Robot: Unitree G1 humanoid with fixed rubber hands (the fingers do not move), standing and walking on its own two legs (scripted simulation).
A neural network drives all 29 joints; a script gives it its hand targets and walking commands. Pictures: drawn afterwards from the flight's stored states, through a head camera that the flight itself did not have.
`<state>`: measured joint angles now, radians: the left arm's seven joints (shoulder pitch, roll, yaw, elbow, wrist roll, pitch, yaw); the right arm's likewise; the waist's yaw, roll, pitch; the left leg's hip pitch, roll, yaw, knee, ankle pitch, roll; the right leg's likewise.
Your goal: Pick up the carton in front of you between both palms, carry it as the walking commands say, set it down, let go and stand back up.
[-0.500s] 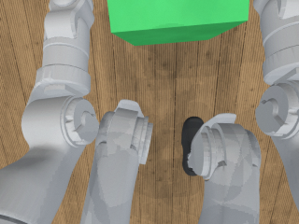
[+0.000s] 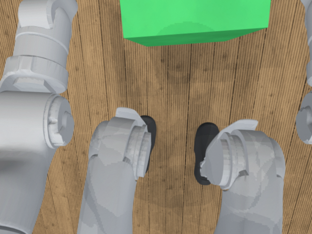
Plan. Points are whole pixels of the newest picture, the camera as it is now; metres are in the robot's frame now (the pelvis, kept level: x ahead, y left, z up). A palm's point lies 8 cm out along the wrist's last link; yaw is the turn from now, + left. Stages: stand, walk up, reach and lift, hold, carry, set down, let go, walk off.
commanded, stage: set down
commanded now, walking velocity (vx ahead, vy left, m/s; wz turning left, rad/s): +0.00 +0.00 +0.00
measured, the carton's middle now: out of the picture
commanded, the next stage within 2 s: let go in 0.94 s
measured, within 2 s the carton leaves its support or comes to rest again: neither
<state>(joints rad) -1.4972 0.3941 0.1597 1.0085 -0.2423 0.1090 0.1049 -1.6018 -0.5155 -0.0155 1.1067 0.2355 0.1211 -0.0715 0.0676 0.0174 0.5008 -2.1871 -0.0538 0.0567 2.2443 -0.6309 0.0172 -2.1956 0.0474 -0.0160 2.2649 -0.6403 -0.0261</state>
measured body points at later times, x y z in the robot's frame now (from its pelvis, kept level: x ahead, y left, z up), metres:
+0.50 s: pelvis +0.00 +0.00 +0.12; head +0.36 -0.01 +0.39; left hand +0.57 +0.21 +0.00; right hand +0.60 -0.18 -0.01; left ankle +0.10 +0.10 -0.33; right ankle +0.10 -0.10 -0.33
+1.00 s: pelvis +0.03 -0.01 +0.26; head +0.35 -0.01 +0.57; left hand +0.56 +0.22 +0.16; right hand +0.60 -0.19 +0.16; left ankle +0.10 +0.10 -0.33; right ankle +0.10 -0.11 -0.33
